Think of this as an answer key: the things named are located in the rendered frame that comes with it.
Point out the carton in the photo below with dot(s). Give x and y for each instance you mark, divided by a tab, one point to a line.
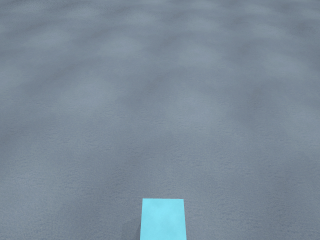
163	219

